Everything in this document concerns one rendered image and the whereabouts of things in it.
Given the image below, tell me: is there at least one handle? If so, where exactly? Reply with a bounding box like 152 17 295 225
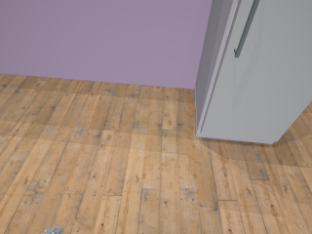
234 0 260 59

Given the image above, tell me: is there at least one fridge door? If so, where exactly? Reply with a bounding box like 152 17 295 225
200 0 312 142

